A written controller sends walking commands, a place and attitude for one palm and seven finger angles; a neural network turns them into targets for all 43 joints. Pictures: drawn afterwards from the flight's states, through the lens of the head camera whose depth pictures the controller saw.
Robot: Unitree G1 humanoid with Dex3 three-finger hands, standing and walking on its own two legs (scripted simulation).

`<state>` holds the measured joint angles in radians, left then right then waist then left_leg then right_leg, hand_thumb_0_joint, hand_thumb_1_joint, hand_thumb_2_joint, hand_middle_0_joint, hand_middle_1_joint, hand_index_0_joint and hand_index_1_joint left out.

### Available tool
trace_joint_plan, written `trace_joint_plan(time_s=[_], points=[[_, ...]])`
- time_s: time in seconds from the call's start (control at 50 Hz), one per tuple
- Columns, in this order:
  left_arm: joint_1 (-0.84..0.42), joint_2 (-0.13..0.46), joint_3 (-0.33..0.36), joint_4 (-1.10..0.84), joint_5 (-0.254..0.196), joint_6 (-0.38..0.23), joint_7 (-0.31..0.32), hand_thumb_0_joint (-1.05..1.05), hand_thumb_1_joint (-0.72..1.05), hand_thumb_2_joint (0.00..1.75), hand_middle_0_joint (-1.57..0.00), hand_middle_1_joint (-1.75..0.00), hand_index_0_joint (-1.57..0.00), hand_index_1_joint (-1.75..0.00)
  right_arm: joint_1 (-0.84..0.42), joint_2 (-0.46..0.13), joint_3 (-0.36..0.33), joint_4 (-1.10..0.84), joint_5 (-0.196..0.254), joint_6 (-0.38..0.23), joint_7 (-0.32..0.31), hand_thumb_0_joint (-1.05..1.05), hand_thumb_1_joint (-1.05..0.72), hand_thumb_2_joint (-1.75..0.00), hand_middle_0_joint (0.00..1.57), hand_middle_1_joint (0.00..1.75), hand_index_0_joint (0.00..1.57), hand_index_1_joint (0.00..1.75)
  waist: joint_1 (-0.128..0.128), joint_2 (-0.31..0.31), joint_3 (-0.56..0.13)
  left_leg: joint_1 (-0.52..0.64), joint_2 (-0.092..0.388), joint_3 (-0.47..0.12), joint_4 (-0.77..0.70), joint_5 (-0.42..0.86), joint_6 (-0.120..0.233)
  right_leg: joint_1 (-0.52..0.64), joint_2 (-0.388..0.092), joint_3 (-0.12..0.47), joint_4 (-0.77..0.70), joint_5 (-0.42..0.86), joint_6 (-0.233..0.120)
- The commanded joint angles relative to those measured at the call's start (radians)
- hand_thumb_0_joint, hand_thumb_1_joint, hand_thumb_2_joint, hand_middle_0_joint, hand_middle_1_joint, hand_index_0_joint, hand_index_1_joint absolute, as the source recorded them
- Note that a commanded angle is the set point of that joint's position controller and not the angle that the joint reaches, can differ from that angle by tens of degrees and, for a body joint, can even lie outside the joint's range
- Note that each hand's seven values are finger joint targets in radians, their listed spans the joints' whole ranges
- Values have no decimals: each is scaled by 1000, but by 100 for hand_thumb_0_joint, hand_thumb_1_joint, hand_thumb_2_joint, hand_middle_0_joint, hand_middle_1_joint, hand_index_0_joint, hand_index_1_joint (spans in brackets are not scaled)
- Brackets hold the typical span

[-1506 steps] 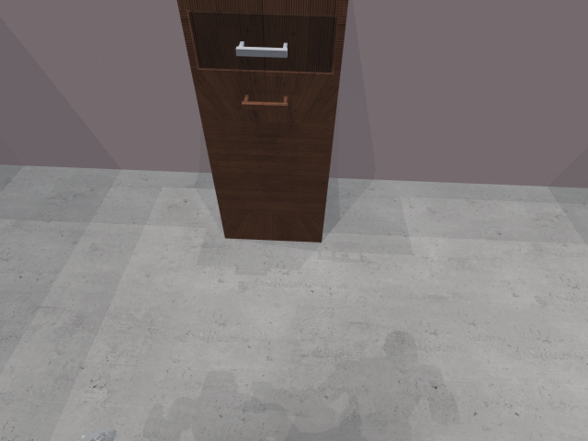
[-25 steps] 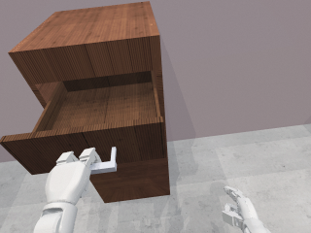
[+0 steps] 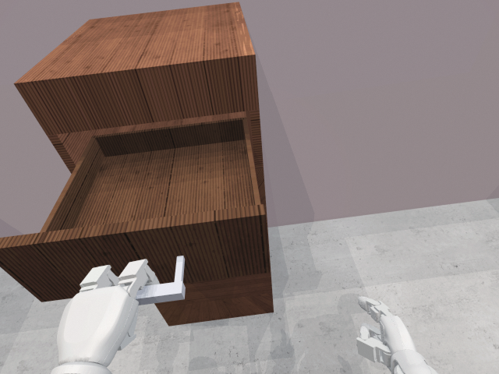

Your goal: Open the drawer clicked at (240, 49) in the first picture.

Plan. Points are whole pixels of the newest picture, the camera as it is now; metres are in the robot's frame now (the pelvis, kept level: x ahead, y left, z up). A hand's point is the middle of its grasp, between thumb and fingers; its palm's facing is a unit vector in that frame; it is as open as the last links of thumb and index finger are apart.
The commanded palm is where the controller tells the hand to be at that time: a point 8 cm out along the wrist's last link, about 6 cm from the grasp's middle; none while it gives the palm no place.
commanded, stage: pull the drawer open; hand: left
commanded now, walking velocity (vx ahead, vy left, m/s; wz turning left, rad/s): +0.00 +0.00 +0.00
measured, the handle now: (138, 282) +0.22 +0.20 +0.09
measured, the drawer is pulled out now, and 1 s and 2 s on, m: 0.29 0.30 0.28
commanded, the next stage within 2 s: open the thumb to release the handle in 0.26 s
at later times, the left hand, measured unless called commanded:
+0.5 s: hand (126, 326) +0.16 +0.20 +0.07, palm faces +0.13 -0.17 -0.98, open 5.9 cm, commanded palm +0.12 +0.20 +0.13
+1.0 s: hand (128, 325) +0.17 +0.20 +0.07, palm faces +0.10 -0.17 -0.98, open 13.4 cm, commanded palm +0.13 +0.20 +0.12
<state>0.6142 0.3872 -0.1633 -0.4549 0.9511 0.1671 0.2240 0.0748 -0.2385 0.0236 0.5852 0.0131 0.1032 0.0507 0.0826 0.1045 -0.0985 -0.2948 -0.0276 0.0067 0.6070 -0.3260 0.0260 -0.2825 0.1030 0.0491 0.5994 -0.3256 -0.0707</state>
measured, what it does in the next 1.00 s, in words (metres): stands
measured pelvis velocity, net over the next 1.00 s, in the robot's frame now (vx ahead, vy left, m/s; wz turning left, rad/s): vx -0.02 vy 0.00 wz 0.03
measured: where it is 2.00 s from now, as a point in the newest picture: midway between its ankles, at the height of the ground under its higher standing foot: outside the picture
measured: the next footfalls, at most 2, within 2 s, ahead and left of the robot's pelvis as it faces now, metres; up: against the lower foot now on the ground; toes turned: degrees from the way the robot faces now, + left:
none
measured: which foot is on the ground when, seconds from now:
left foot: down 0.00-1.00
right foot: down 0.00-1.00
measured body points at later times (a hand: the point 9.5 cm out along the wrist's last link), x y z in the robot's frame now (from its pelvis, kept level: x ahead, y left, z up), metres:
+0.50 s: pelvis -0.01 +0.00 +0.00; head -0.03 -0.04 +0.44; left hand +0.15 +0.20 +0.13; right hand +0.23 -0.18 -0.09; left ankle +0.00 +0.10 -0.73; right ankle -0.01 -0.08 -0.73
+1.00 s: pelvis -0.02 +0.00 +0.01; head -0.05 -0.05 +0.45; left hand +0.15 +0.20 +0.13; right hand +0.22 -0.19 -0.08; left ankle +0.00 +0.10 -0.73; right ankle -0.01 -0.08 -0.73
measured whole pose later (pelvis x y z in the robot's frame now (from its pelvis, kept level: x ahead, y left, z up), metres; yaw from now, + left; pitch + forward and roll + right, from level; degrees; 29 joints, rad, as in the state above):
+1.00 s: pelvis -0.02 +0.00 +0.01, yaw +2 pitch -2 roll +0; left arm 0.41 0.34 -0.22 -0.32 0.99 0.22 0.20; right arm 0.07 -0.23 0.03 0.63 0.01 0.08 0.02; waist 0.11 0.11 -0.05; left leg -0.25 -0.04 -0.02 0.55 -0.26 0.02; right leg -0.23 0.09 0.02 0.54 -0.27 -0.07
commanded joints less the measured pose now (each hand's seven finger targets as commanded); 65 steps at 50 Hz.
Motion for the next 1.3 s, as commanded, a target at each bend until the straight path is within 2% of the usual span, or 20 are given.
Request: trace_joint_plan(time_s=[0.0,0.16,0.2,0.28,0.32,0.34,0.38,0.46,0.62,0.74,0.86,0.92,0.94,1.06,1.14,1.18,1.2,1.24,1.26,1.28], points=[[53,96,131,-234,17,23,66,0,90,90,-40,-135,-40,-135,-215,-62,-23,-202,4,-61,13,0,-90,-90,20,30,20,30,48,-92,-69,41,2,-16,-25,287,12,18,-67,52,-106,291,35],[99,136,170,-248,17,17,84,0,90,90,-40,-135,-40,-135,-217,-71,-23,-211,6,-66,12,0,-90,-90,20,30,20,30,55,-78,-65,43,11,-15,-12,257,8,2,-69,68,-111,246,34],[99,87,116,-242,25,16,78,0,90,90,-40,-135,-40,-135,-210,-61,-21,-208,5,-65,21,0,-90,-90,20,30,20,30,47,-90,-38,42,11,-19,-16,264,11,-22,-65,54,-109,224,33],[102,81,105,-278,33,23,81,0,90,90,-40,-135,-40,-135,-202,-59,-18,-226,3,-70,27,0,-90,-90,20,30,20,30,57,-88,-73,46,16,-21,-9,271,13,-17,-65,40,-94,214,32],[113,95,120,-253,31,17,79,0,90,90,-40,-135,-40,-135,-203,-64,-21,-215,3,-68,27,0,-90,-90,20,30,20,30,50,-94,-39,36,15,-21,-15,267,10,-25,-61,52,-101,226,33],[-269,145,143,-206,77,28,94,0,90,90,-40,-135,-40,-135,-215,-78,-19,-161,-13,-53,6,0,-90,-90,20,30,20,30,-12,-115,-10,28,4,-40,-19,209,13,-96,-57,66,-111,165,31],[-223,91,125,-163,81,43,107,0,76,84,-39,-134,-39,-134,-207,-52,-28,-183,-8,-75,-10,0,-90,-90,20,30,20,30,38,-60,-41,68,8,-37,-20,181,16,-86,-57,57,-124,77,24],[-227,107,113,-145,45,72,72,0,48,72,-37,-130,-37,-130,-228,-55,-24,-170,8,-68,-18,0,-90,-90,20,30,20,30,42,-72,-80,76,6,-34,-53,222,11,-4,-59,49,-122,144,27],[-281,68,43,-98,63,89,11,0,-8,48,-33,-124,-33,-124,-238,-48,-10,-152,6,-64,-21,0,-90,-90,20,30,20,30,36,-106,-13,81,1,-26,-97,208,15,14,-60,45,-173,97,34],[-323,88,63,-84,64,72,-1,0,-50,30,-30,-120,-30,-120,-234,-48,-10,-148,3,-73,-29,0,-90,-90,20,30,20,30,37,-109,-11,83,-3,-20,-111,186,16,25,-64,49,-204,55,37],[-355,106,89,-75,59,58,4,0,-50,30,-30,-120,-30,-120,-233,-51,-14,-143,6,-81,-37,0,-90,-90,20,30,20,30,38,-71,-22,95,-5,-19,-115,175,12,30,-64,61,-221,30,31],[-347,82,64,-47,63,55,2,0,-50,30,-30,-120,-30,-120,-228,-51,-16,-137,3,-84,-37,0,-90,-90,20,30,20,30,36,-101,-1,92,-10,-18,-117,182,14,20,-66,55,-226,38,35],[-301,26,15,25,68,58,1,0,-50,30,-30,-120,-30,-120,-216,-48,-17,-133,2,-87,-34,0,-90,-90,20,30,20,30,31,-133,18,78,-13,-15,-108,187,13,7,-64,52,-219,55,38],[-443,80,44,3,81,74,15,0,-50,30,-30,-120,-30,-120,-224,-56,-17,-131,10,-83,-46,0,-90,-90,20,30,20,30,22,-86,-13,84,-11,-14,-111,141,11,2,-68,55,-223,-8,35],[-495,66,21,55,89,91,9,0,-50,30,-30,-120,-30,-120,-232,-54,-14,-120,8,-77,-58,0,-90,-90,20,30,20,30,19,-117,1,77,-16,-10,-120,122,14,-5,-69,54,-238,-38,41],[-517,65,19,50,90,102,8,0,-50,30,-30,-120,-30,-120,-235,-50,-8,-128,11,-81,-61,0,-90,-90,20,30,20,30,30,-118,-39,79,-18,-8,-117,121,16,19,-71,47,-229,-44,41],[-494,61,18,73,78,103,4,0,-50,30,-30,-120,-30,-120,-231,-49,-10,-119,11,-79,-62,0,-90,-90,20,30,20,30,22,-109,-6,74,-17,-14,-123,130,14,12,-69,46,-230,-27,39],[-485,85,42,79,75,104,-1,0,-50,30,-30,-120,-30,-120,-234,-52,-8,-118,11,-75,-66,0,-90,-90,20,30,20,30,30,-126,-18,65,-20,-11,-125,145,13,38,-70,52,-226,8,44],[-526,138,86,35,64,106,-2,0,-50,30,-30,-120,-30,-120,-237,-59,-7,-121,17,-72,-70,0,-90,-90,20,30,20,30,27,-96,-36,69,-13,-12,-127,136,10,49,-72,53,-219,1,40],[-554,92,38,2,75,110,-6,0,-50,30,-30,-120,-30,-120,-253,-48,0,-135,11,-74,-66,0,-90,-90,20,30,20,30,37,-91,-62,79,-17,-11,-128,146,15,59,-76,47,-219,-5,41]])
